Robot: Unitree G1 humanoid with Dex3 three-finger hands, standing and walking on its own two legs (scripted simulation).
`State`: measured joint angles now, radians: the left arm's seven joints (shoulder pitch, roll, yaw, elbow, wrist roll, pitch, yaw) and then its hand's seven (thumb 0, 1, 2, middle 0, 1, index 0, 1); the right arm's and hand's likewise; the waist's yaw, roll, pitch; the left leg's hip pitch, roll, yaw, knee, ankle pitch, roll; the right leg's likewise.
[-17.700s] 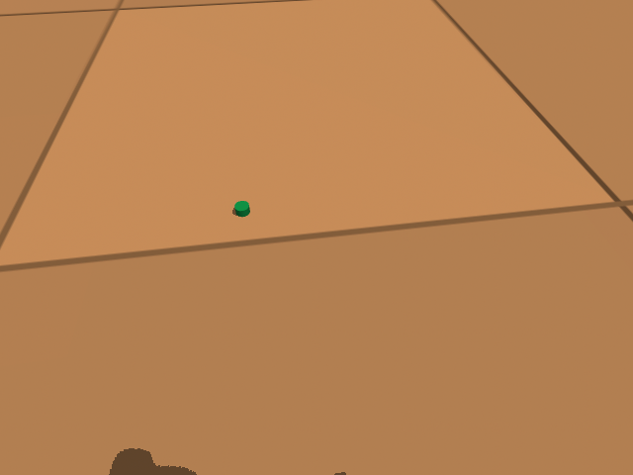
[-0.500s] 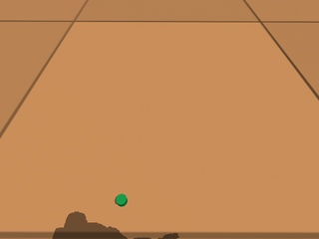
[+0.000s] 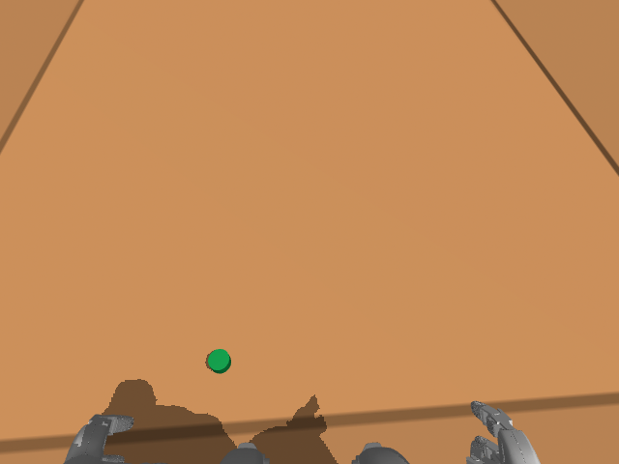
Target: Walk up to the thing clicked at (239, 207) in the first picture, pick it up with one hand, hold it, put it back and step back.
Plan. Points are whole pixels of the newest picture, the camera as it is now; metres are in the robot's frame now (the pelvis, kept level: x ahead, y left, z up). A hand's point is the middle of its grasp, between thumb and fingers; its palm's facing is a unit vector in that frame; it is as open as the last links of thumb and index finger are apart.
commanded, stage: rise first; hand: left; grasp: from above
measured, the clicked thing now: (219, 361) +0.45 +0.26 -0.71
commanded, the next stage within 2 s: none
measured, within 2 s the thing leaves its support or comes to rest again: neither
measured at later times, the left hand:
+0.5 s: hand out of the picture +0.14 +0.26 -0.19, palm faces -0.13 -0.88 -0.46, open 14.2 cm
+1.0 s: hand (141, 461) +0.16 +0.29 -0.30, palm faces -0.36 -0.69 -0.63, open 14.0 cm
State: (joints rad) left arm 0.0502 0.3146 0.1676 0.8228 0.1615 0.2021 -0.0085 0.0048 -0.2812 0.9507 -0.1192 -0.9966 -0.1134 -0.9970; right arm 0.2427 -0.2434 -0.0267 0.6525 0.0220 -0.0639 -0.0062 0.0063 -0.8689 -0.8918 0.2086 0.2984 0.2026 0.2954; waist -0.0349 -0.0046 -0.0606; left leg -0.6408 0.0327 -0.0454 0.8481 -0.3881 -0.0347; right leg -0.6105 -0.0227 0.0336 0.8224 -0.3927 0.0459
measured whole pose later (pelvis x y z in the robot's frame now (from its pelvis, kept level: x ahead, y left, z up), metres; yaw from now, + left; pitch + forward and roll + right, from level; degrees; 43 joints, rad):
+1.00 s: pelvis -0.03 +0.00 -0.15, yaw +0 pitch +28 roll -3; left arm 0.06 0.43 0.13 0.58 0.48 0.05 0.05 0.00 -0.51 0.95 -0.10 -1.04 -0.09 -1.04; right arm 0.12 -0.27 -0.03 0.58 0.00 -0.22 0.00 0.01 -0.86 -0.89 0.21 0.30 0.20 0.30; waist -0.03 0.00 -0.18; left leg -1.46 0.01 -0.09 1.59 -0.63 -0.04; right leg -1.41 -0.01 0.03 1.56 -0.64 0.06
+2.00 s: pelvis -0.08 +0.02 -0.39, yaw -7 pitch +32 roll -9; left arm -0.81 0.78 0.16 1.34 1.32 -0.34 0.38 0.00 -0.50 0.98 -0.08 -1.02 -0.09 -1.01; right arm 0.10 -0.25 0.01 0.77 -0.14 0.00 0.12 0.00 -0.90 -0.90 0.21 0.30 0.20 0.30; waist -0.16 -0.03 -0.09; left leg -2.29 -0.04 -0.18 2.39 -0.67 -0.04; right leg -2.18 0.05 0.02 2.30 -0.70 0.05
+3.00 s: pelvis -0.07 +0.02 -0.41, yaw -9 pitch +32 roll -11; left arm -0.92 0.88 0.19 1.48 1.33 -0.32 0.43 0.00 -0.50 0.99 -0.12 -1.00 -0.12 -1.01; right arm 0.10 -0.27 0.08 0.75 -0.18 -0.02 0.16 0.00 -0.91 -0.90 0.21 0.30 0.20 0.29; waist -0.23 -0.04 -0.03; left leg -2.34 -0.03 -0.21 2.47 -0.70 -0.04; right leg -2.23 0.05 0.00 2.35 -0.70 0.07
